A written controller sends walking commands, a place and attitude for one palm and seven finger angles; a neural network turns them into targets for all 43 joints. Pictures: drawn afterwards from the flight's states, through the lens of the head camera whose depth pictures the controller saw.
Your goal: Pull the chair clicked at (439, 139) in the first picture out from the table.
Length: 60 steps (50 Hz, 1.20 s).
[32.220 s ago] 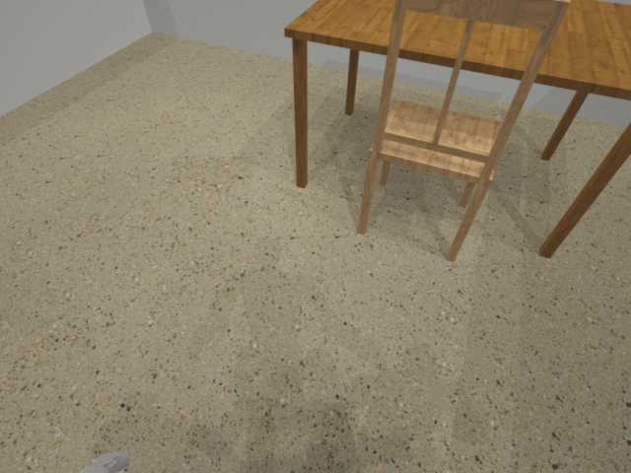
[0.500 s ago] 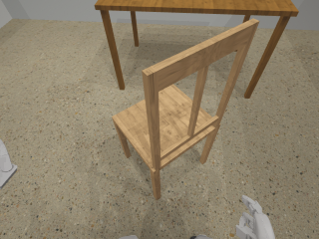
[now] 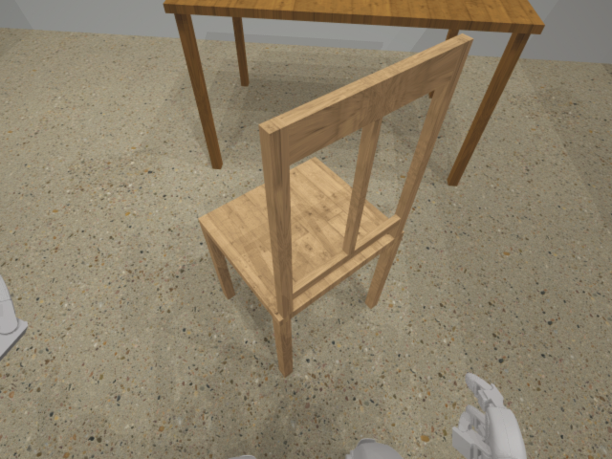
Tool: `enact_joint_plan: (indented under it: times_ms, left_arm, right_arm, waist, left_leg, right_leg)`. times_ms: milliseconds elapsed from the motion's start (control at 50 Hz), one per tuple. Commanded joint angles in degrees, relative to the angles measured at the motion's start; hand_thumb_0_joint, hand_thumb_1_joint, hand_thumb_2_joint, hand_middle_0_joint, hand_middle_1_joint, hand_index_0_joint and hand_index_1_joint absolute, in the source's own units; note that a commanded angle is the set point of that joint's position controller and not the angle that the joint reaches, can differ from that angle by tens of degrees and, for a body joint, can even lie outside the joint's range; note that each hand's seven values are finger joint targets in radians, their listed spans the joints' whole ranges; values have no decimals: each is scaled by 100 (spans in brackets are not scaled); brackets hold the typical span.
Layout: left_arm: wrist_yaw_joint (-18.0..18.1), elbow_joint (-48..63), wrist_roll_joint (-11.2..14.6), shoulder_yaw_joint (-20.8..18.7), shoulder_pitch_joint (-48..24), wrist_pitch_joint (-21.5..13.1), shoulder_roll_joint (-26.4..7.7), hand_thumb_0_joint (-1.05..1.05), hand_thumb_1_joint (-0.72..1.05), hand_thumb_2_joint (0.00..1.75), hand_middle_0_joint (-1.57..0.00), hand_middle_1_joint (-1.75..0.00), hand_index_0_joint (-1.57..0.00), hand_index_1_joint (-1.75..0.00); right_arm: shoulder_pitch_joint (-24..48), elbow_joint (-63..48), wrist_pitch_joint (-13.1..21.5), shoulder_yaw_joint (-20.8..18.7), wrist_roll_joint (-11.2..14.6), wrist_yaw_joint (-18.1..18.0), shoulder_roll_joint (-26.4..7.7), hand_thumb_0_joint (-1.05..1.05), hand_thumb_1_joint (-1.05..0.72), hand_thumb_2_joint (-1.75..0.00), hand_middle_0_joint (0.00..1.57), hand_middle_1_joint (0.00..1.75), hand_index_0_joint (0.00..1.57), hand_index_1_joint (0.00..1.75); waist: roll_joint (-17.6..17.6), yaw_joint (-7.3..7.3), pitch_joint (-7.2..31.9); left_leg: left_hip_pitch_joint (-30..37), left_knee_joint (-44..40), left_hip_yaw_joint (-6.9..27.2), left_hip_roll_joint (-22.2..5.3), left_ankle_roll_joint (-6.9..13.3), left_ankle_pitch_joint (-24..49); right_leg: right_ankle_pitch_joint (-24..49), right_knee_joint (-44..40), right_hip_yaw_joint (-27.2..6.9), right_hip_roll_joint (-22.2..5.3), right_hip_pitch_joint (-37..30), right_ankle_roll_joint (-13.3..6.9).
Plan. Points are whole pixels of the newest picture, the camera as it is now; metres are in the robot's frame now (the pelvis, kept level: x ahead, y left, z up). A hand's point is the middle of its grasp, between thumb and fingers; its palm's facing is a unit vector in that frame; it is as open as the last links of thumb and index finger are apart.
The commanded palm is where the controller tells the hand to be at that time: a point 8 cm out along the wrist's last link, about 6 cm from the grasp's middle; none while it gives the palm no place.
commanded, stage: step back with the hand held close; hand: left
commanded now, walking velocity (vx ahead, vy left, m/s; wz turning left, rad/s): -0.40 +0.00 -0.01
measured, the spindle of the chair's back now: (358, 196) +0.57 -0.08 -0.05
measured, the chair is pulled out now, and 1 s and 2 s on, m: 0.66 0.66 0.66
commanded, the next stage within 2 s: stop stepping back and stand still in 0.38 s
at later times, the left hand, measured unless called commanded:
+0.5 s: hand out of the picture +0.10 +0.25 +0.17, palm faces +0.39 -0.77 -0.51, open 7.4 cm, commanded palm +0.04 +0.30 +0.19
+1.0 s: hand out of the picture +0.03 +0.26 +0.19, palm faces +0.44 -0.77 -0.47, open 7.4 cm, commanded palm -0.02 +0.30 +0.19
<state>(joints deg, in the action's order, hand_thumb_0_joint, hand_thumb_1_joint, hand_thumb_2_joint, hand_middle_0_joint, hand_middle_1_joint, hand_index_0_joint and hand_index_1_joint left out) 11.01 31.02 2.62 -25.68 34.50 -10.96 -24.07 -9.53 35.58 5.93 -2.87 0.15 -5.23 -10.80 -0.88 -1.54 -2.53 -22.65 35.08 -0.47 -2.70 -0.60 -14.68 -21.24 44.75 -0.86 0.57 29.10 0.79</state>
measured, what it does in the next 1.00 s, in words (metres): walks backwards: right foot, then left foot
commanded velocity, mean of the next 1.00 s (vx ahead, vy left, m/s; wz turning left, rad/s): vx -0.07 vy -0.02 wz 0.00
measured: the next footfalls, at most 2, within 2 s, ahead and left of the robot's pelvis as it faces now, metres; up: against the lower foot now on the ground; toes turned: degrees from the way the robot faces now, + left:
right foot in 0.10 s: +0.05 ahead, -0.12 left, +0.00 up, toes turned -2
left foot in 0.42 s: -0.08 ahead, +0.10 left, +0.00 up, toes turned +4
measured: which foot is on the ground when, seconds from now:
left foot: down 0.00-0.14, up 0.16-0.40, down 0.42-1.00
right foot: up 0.00-0.08, down 0.10-0.42, up 0.44-0.58, down 0.60-0.82, up 0.84-1.00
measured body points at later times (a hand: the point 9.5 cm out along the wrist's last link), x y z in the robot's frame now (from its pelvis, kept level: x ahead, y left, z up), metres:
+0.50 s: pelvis -0.10 +0.00 +0.00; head -0.06 +0.00 +0.45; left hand +0.07 +0.29 +0.20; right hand +0.08 -0.25 -0.08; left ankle -0.11 +0.15 -0.73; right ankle -0.02 -0.11 -0.71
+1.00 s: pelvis -0.16 +0.00 +0.01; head -0.20 +0.00 +0.46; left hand +0.00 +0.30 +0.21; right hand -0.05 -0.26 -0.08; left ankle -0.17 +0.10 -0.73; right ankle -0.17 -0.11 -0.69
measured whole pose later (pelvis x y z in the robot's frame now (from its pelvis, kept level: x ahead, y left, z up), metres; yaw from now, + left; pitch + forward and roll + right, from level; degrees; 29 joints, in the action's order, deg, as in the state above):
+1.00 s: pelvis -0.16 +0.00 +0.01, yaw +0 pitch -1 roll -1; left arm 9.2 25.8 1.0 -23.8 32.8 -10.3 -25.0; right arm -19.3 37.6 6.1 -0.5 1.6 -3.1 -12.3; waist -1.1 -2.2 5.0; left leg -13.4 30.8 -1.7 -1.5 1.5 -16.8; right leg -21.5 48.5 2.5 1.2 21.1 -0.2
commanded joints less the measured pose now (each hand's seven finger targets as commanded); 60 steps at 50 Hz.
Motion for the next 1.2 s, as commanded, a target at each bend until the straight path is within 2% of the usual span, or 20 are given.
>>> enact_joint_plan:
  times_ms: [0,80,140,240,340,400,460,520,560,600,640,760,820,860,900,980,1020,1040,1060,1180]
  left_arm:
    - [62,1526,60,-535,-31,-416,-768,0,90,90,-20,-30,-20,-30]
    - [-2,1439,-8,-470,26,-393,-910,0,90,90,-20,-30,-20,-30]
    - [7,972,72,-496,-220,-316,-981,0,90,90,-20,-30,-20,-30]
    - [75,786,48,-661,489,-170,-969,0,90,90,-20,-30,-20,-30]
    - [90,1360,91,-678,329,-267,-1064,0,90,90,-20,-30,-20,-30]
    - [89,1640,89,-721,96,-468,-1085,0,90,90,-20,-30,-20,-30]
    - [32,1499,135,-718,66,-502,-969,0,90,90,-20,-30,-20,-30]
    - [-17,1219,11,-501,-173,-284,-854,0,90,90,-20,-30,-20,-30]
    - [-59,1051,-27,-341,-409,-151,-850,0,90,90,-20,-30,-20,-30]
    - [-70,548,-64,-374,-610,-97,-1054,0,90,90,-20,-30,-20,-30]
    - [-98,395,-32,-301,-906,4,-1057,0,90,90,-20,-30,-20,-30]
    - [-49,910,-44,-431,-552,-123,-1181,0,90,90,-20,-30,-20,-30]
    - [10,1554,-194,-586,-679,-262,-1299,0,90,90,-20,-30,-20,-30]
    - [-111,1209,-168,-649,-743,-282,-1365,0,90,90,-20,-30,-20,-30]
    - [-64,572,-153,-466,-607,-246,-1041,0,90,90,-20,-30,-20,-30]
    - [-60,154,-94,-364,-442,-243,-934,0,90,90,-20,-30,-20,-30]
    - [-118,-138,-104,-375,-453,-241,-931,0,90,90,-20,-30,-20,-30]
    - [-170,-95,-64,-285,-611,-215,-924,0,90,90,-20,-30,-20,-30]
    - [-160,-128,-21,-223,-792,-197,-899,0,90,90,-20,-30,-20,-30]
    - [-107,1273,3,-396,-1002,-374,-1213,0,90,90,-20,-30,-20,-30]
  right_arm:
    - [197,-702,516,-291,-11,83,-749,0,-90,-90,20,30,20,30]
    - [306,-739,496,-177,-40,164,-780,0,-90,-90,20,30,20,30]
    - [176,-705,374,-286,65,150,-598,0,-90,-90,20,30,20,30]
    - [583,-846,29,-78,97,65,-394,0,-90,-90,20,30,20,30]
    - [299,-778,-21,-81,66,-56,-562,0,-90,-90,20,30,20,30]
    - [319,-776,160,-242,36,-120,-814,0,-90,-90,20,30,20,30]
    - [238,-609,491,-308,-34,-9,-691,0,-90,-90,20,30,20,30]
    - [81,-726,471,-306,142,178,-845,0,-90,-90,20,30,20,30]
    - [97,-868,457,-191,228,191,-831,0,-90,-90,20,30,20,30]
    - [279,-832,413,-95,182,142,-773,0,-90,-90,20,30,20,30]
    - [73,-670,398,-186,184,135,-794,0,-90,-90,20,30,20,30]
    - [220,-855,177,81,88,52,-795,0,-90,-90,20,30,20,30]
    - [129,-1050,252,11,35,82,-903,0,-90,-90,20,30,20,30]
    - [103,-869,333,-56,77,241,-800,0,-90,-90,20,30,20,30]
    - [195,-695,347,27,134,258,-760,0,-90,-90,20,30,20,30]
    - [-91,-694,273,22,115,96,-874,0,-90,-90,20,30,20,30]
    - [-113,-704,241,-51,91,102,-891,0,-90,-90,20,30,20,30]
    - [-102,-745,209,-104,124,132,-885,0,-90,-90,20,30,20,30]
    - [-56,-782,243,-80,144,161,-882,0,-90,-90,20,30,20,30]
    - [206,-754,291,34,90,86,-712,0,-90,-90,20,30,20,30]
  waist:
    - [-1364,217,1054]
    - [-878,234,953]
    - [1425,199,1179]
    - [899,193,1285]
    - [898,120,1284]
    - [-1306,162,1041]
    - [-1803,151,998]
    - [-1410,106,836]
    - [-659,139,592]
    - [842,62,194]
    - [1787,73,317]
    - [268,7,468]
    - [-2040,52,311]
    - [-1369,79,472]
    - [-1026,125,-284]
    - [-917,121,53]
    - [266,180,248]
    - [1356,157,319]
    - [1424,130,142]
    - [141,65,245]
  left_leg:
    - [1336,-1029,795,-1206,662,3301]
    - [1001,-592,629,-901,301,1971]
    - [-11,1696,172,251,-88,-1156]
    - [-291,1707,240,58,-155,-1096]
    - [810,-921,-179,75,86,-326]
    - [1253,-1633,1184,-1402,706,1813]
    - [1258,-1381,822,-1631,946,3230]
    - [1635,-759,315,-1150,518,2853]
    - [630,-635,197,-762,320,142]
    - [-4,562,-16,46,139,-1519]
    - [448,1860,20,313,88,-1086]
    - [1428,-540,-151,155,307,-1185]
    - [69,-2770,2266,-1563,1311,-2530]
    - [-290,-2491,1848,-1347,1320,-1901]
    - [-284,-2347,1472,-1228,1128,-1751]
    - [-294,-1740,832,-785,605,-1784]
    - [-866,-67,286,-217,391,-1462]
    - [-1260,1386,-130,280,211,-1212]
    - [-1431,2170,-60,243,137,-956]
    - [1222,-374,-231,12,223,-92]
  right_leg:
    - [-161,-585,122,-23,-357,-17]
    - [2004,-2575,72,-318,-1504,-122]
    - [2862,-2953,-1722,-2144,-1439,-1050]
    - [3839,-2210,-848,-1775,-1888,-995]
    - [2063,-2283,-725,-1450,-1678,-541]
    - [775,-795,79,-200,-664,74]
    - [-749,737,-121,52,-134,13]
    - [308,-989,-15,-161,-727,-5]
    - [986,-2010,171,-153,-1867,46]
    - [-514,-3009,-1448,-1005,-1307,-357]
    - [-2381,-3756,-2115,-1600,-462,-675]
    - [-1948,-2572,-565,-1048,80,-471]
    - [-501,1903,77,334,-159,-17]
    - [-76,2948,-189,162,-272,46]
    - [-19,1527,-134,-172,-30,-77]
    - [-226,-1796,743,72,-1926,-199]
    - [-408,-2606,-458,-496,-2597,-660]
    - [-776,-3197,-2088,-1420,-2538,-1116]
    - [277,-3290,-2416,-2001,-2472,-1302]
    - [-127,-2453,-446,-1292,-946,-845]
